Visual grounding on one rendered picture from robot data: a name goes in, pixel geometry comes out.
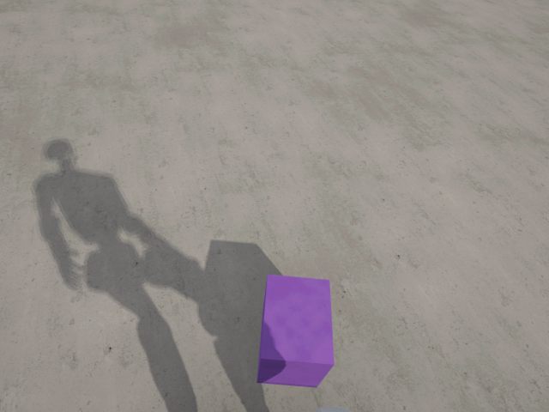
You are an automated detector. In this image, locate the carton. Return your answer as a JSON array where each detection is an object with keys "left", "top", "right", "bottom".
[{"left": 257, "top": 275, "right": 335, "bottom": 388}]

